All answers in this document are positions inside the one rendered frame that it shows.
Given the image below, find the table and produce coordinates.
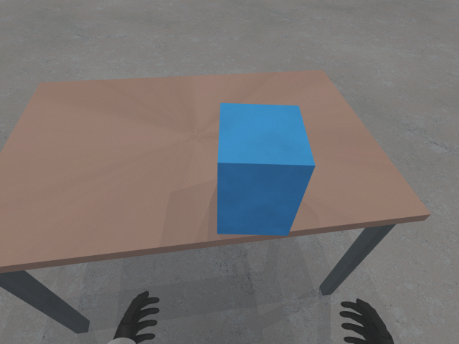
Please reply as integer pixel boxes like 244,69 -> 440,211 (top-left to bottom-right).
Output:
0,70 -> 431,334

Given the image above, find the carton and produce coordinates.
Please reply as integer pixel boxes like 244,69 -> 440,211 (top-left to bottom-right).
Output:
217,103 -> 316,236

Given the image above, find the right robot hand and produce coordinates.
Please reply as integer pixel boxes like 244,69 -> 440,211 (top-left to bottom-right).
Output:
339,298 -> 394,344

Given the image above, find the left robot hand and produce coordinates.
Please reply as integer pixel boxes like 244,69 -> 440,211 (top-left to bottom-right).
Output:
113,291 -> 159,344

